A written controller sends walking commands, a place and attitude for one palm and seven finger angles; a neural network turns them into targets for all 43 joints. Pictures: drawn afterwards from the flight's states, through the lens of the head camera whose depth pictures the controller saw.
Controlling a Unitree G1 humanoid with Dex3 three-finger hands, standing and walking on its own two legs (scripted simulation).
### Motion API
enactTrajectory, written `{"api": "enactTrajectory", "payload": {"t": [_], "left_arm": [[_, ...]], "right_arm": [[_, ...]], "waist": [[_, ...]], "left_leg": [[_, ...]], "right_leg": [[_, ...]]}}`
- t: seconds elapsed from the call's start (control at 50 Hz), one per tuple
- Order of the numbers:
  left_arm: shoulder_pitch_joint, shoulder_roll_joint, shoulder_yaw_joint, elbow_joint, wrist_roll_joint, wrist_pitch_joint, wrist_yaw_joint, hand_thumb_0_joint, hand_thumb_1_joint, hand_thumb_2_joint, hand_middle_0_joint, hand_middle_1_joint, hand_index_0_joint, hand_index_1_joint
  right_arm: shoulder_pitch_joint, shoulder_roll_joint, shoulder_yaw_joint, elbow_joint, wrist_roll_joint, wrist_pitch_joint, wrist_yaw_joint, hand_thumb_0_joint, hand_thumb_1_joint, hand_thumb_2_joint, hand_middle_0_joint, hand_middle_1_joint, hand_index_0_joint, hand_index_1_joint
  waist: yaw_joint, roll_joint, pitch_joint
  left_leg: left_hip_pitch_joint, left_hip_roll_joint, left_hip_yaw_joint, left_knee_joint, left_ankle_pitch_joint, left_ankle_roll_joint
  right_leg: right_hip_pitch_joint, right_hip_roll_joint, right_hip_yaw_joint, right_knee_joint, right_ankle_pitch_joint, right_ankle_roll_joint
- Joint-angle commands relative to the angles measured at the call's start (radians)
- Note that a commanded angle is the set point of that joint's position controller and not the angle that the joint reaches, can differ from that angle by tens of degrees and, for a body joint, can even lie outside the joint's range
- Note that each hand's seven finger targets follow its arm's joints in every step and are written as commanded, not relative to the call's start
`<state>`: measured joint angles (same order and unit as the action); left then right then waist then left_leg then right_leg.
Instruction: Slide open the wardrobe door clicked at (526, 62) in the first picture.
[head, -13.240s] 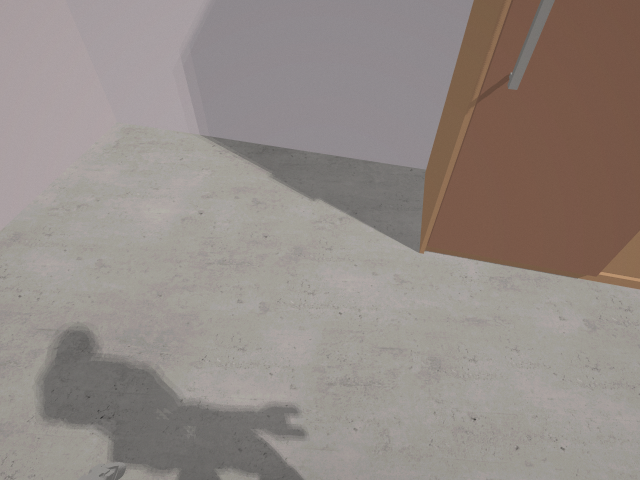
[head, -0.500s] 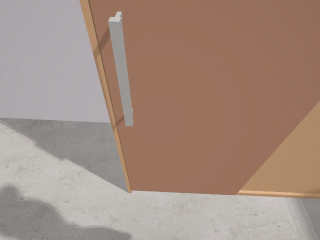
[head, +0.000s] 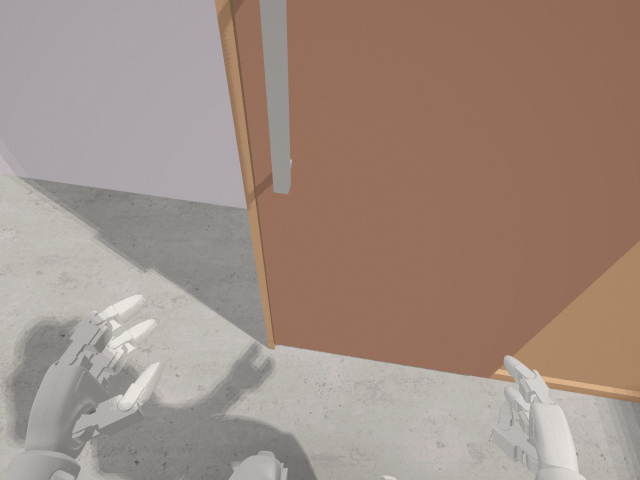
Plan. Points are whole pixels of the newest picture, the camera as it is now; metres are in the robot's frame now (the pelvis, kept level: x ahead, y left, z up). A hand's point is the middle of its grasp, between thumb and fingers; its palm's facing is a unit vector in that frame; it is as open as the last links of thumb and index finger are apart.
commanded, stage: raise the hand with hooked fingers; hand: left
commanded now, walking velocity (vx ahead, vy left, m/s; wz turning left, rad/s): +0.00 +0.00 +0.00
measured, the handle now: (281, 82) +0.53 +0.12 +0.22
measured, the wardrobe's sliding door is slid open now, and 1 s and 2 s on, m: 0.00 0.00 0.00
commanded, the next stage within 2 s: move the hooked fingers beside the handle in 1.62 s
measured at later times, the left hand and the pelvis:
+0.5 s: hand (98, 308) +0.24 +0.26 +0.12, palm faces -0.02 -1.00 -0.07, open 11.9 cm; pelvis +0.02 +0.03 +0.03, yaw -1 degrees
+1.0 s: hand (32, 220) +0.28 +0.30 +0.21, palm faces +0.04 -0.99 -0.10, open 13.9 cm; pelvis +0.02 +0.02 +0.06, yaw +0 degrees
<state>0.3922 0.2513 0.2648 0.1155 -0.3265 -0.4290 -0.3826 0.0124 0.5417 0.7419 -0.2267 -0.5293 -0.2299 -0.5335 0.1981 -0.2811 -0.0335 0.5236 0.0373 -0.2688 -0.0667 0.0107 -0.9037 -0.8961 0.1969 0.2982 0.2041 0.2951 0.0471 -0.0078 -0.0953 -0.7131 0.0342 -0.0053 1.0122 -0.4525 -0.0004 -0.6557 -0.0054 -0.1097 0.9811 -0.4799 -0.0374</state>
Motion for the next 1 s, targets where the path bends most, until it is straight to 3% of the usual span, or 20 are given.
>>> {"api": "enactTrajectory", "payload": {"t": [0.0,0.04,0.1,0.12,0.14,0.18,0.26,0.28,0.32,0.34,0.38,0.44,0.52,0.66,0.7,0.74,0.78,0.92,0.94,0.98], "left_arm": [[-0.275,0.195,0.024,-0.305,-0.005,-0.064,-0.017,0.000,0.317,0.650,-0.242,-0.675,-0.242,-0.675],[-0.240,0.235,0.066,-0.231,-0.015,0.002,-0.043,0.000,0.270,0.630,-0.245,-0.705,-0.245,-0.705],[-0.186,0.264,0.125,-0.220,-0.039,0.086,-0.055,0.000,0.200,0.600,-0.250,-0.750,-0.250,-0.750],[-0.181,0.265,0.139,-0.214,-0.051,0.107,-0.051,0.000,0.177,0.590,-0.252,-0.765,-0.252,-0.765],[-0.161,0.290,0.186,-0.192,-0.069,0.125,-0.048,0.000,0.153,0.580,-0.253,-0.780,-0.253,-0.780],[-0.141,0.271,0.190,-0.222,-0.081,0.131,-0.039,0.000,0.107,0.560,-0.257,-0.810,-0.257,-0.810],[-0.150,0.242,0.163,-0.278,-0.081,0.129,-0.027,0.000,0.013,0.520,-0.263,-0.870,-0.263,-0.870],[-0.145,0.231,0.147,-0.293,-0.075,0.130,-0.027,0.000,-0.010,0.510,-0.265,-0.885,-0.265,-0.885],[-0.145,0.226,0.138,-0.288,-0.069,0.145,-0.022,0.000,-0.057,0.490,-0.268,-0.915,-0.268,-0.915],[-0.167,0.246,0.147,-0.283,-0.066,0.154,-0.022,0.000,-0.080,0.480,-0.270,-0.930,-0.270,-0.930],[-0.222,0.270,0.153,-0.319,-0.056,0.167,-0.019,0.000,-0.127,0.460,-0.273,-0.960,-0.273,-0.960],[-0.280,0.315,0.192,-0.335,-0.058,0.183,-0.005,0.000,-0.197,0.430,-0.278,-1.005,-0.278,-1.005],[-0.343,0.314,0.188,-0.351,-0.057,0.205,-0.009,0.000,-0.290,0.390,-0.285,-1.065,-0.285,-1.065],[-0.424,0.334,0.188,-0.302,-0.049,0.317,-0.037,0.000,-0.453,0.320,-0.297,-1.170,-0.297,-1.170],[-0.469,0.357,0.209,-0.289,-0.050,0.346,-0.038,0.000,-0.500,0.300,-0.300,-1.200,-0.300,-1.200],[-0.492,0.392,0.243,-0.259,-0.054,0.369,-0.041,0.000,-0.500,0.300,-0.300,-1.200,-0.300,-1.200],[-0.556,0.394,0.239,-0.285,-0.055,0.376,-0.050,0.000,-0.500,0.300,-0.300,-1.200,-0.300,-1.200],[-0.680,0.450,0.261,-0.208,-0.049,0.421,-0.078,0.000,-0.500,0.300,-0.300,-1.200,-0.300,-1.200],[-0.682,0.467,0.273,-0.188,-0.048,0.429,-0.082,0.000,-0.500,0.300,-0.300,-1.200,-0.300,-1.200],[-0.735,0.479,0.272,-0.204,-0.046,0.438,-0.090,0.000,-0.500,0.300,-0.300,-1.200,-0.300,-1.200]], "right_arm": [[0.012,-0.107,-0.011,-0.081,0.004,-0.062,-0.025,0.000,-0.900,-0.900,0.200,0.300,0.200,0.300],[0.004,-0.114,-0.004,-0.074,0.009,-0.065,-0.030,0.000,-0.900,-0.900,0.200,0.300,0.200,0.300],[-0.014,-0.102,0.002,-0.088,0.012,-0.066,-0.032,0.000,-0.900,-0.900,0.200,0.300,0.200,0.300],[-0.020,-0.099,0.004,-0.088,0.013,-0.066,-0.033,0.000,-0.900,-0.900,0.200,0.300,0.200,0.300],[-0.029,-0.098,0.005,-0.091,0.009,-0.065,-0.032,0.000,-0.900,-0.900,0.200,0.300,0.200,0.300],[-0.030,-0.089,0.009,-0.098,0.009,-0.068,-0.024,0.000,-0.900,-0.900,0.200,0.300,0.200,0.300],[-0.016,-0.094,0.009,-0.098,0.009,-0.082,-0.011,0.000,-0.900,-0.900,0.200,0.300,0.200,0.300],[-0.012,-0.094,0.008,-0.098,0.010,-0.087,-0.009,0.000,-0.900,-0.900,0.200,0.300,0.200,0.300],[-0.007,-0.098,0.006,-0.091,0.014,-0.094,-0.012,0.000,-0.900,-0.900,0.200,0.300,0.200,0.300],[-0.008,-0.104,0.008,-0.086,0.013,-0.094,-0.013,0.000,-0.900,-0.900,0.200,0.300,0.200,0.300],[-0.002,-0.108,0.011,-0.086,0.016,-0.093,-0.019,0.000,-0.900,-0.900,0.200,0.300,0.200,0.300],[-0.008,-0.110,0.016,-0.078,0.015,-0.092,-0.032,0.000,-0.900,-0.900,0.200,0.300,0.200,0.300],[-0.017,-0.101,0.026,-0.074,0.020,-0.092,-0.038,0.000,-0.900,-0.900,0.200,0.300,0.200,0.300],[-0.034,-0.101,0.042,-0.075,0.027,-0.079,-0.040,0.000,-0.900,-0.900,0.200,0.300,0.200,0.300],[-0.042,-0.102,0.047,-0.078,0.029,-0.074,-0.044,0.000,-0.900,-0.900,0.200,0.300,0.200,0.300],[-0.047,-0.102,0.053,-0.075,0.027,-0.066,-0.046,0.000,-0.900,-0.900,0.200,0.300,0.200,0.300],[-0.059,-0.099,0.055,-0.077,0.031,-0.060,-0.048,0.000,-0.900,-0.900,0.200,0.300,0.200,0.300],[-0.074,-0.100,0.067,-0.068,0.037,-0.049,-0.056,0.000,-0.900,-0.900,0.200,0.300,0.200,0.300],[-0.073,-0.099,0.069,-0.065,0.036,-0.045,-0.055,0.000,-0.900,-0.900,0.200,0.300,0.200,0.300],[-0.082,-0.100,0.070,-0.069,0.040,-0.042,-0.054,0.000,-0.900,-0.900,0.200,0.300,0.200,0.300]], "waist": [[-0.099,0.112,-0.109],[-0.075,0.112,-0.103],[-0.037,0.084,-0.170],[-0.031,0.058,-0.166],[-0.008,0.038,-0.170],[0.000,0.038,-0.181],[-0.004,0.035,-0.176],[-0.008,0.057,-0.181],[-0.020,0.026,-0.145],[-0.015,0.029,-0.117],[-0.020,0.067,-0.130],[-0.015,0.056,-0.115],[-0.015,0.122,-0.129],[-0.004,0.133,-0.083],[-0.003,0.100,-0.072],[0.006,0.081,-0.052],[-0.003,0.103,-0.087],[-0.003,0.123,-0.067],[0.002,0.091,-0.057],[-0.002,0.118,-0.078]], "left_leg": [[0.146,-0.021,-0.021,-0.154,0.133,0.035],[0.149,-0.023,-0.027,-0.179,0.149,0.033],[0.184,-0.025,-0.023,-0.222,0.191,0.031],[0.189,-0.025,-0.024,-0.234,0.206,0.030],[0.186,-0.026,-0.028,-0.240,0.234,0.027],[0.211,-0.026,-0.024,-0.265,0.269,0.025],[0.272,-0.025,-0.024,-0.300,0.325,0.024],[0.290,-0.025,-0.021,-0.307,0.324,0.024],[0.298,-0.020,-0.026,-0.325,0.298,0.024],[0.294,-0.020,-0.028,-0.331,0.297,0.024],[0.327,-0.018,-0.029,-0.354,0.284,0.022],[0.355,-0.016,-0.037,-0.379,0.284,0.023],[0.426,-0.015,-0.043,-0.414,0.322,0.017],[0.485,-0.014,-0.047,-0.476,0.362,0.011],[0.490,-0.011,-0.058,-0.498,0.340,0.010],[0.494,-0.015,-0.054,-0.509,0.334,0.015],[0.528,-0.017,-0.049,-0.519,0.340,0.016],[0.555,-0.023,-0.050,-0.557,0.302,0.020],[0.552,-0.023,-0.047,-0.558,0.308,0.023],[0.571,-0.026,-0.047,-0.567,0.316,0.023]], "right_leg": [[0.045,0.011,0.137,-0.255,0.089,0.022],[0.089,0.011,0.134,-0.275,0.105,0.017],[0.172,0.001,0.123,-0.301,0.154,0.027],[0.190,0.001,0.114,-0.306,0.172,0.030],[0.228,0.002,0.118,-0.307,0.203,0.027],[0.250,0.004,0.096,-0.306,0.257,0.029],[0.253,0.019,0.058,-0.298,0.343,0.027],[0.245,0.019,0.054,-0.301,0.340,0.027],[0.221,0.022,0.042,-0.317,0.307,0.030],[0.232,0.023,0.049,-0.326,0.302,0.025],[0.234,0.021,0.042,-0.335,0.284,0.025],[0.262,0.021,0.042,-0.360,0.279,0.021],[0.288,0.022,0.031,-0.379,0.313,0.019],[0.342,0.025,0.028,-0.438,0.358,0.015],[0.351,0.027,0.023,-0.454,0.337,0.016],[0.371,0.028,0.030,-0.481,0.337,0.014],[0.384,0.025,0.032,-0.490,0.344,0.015],[0.403,0.023,0.042,-0.540,0.315,0.013],[0.416,0.027,0.046,-0.553,0.318,0.012],[0.426,0.024,0.045,-0.556,0.326,0.012]]}}
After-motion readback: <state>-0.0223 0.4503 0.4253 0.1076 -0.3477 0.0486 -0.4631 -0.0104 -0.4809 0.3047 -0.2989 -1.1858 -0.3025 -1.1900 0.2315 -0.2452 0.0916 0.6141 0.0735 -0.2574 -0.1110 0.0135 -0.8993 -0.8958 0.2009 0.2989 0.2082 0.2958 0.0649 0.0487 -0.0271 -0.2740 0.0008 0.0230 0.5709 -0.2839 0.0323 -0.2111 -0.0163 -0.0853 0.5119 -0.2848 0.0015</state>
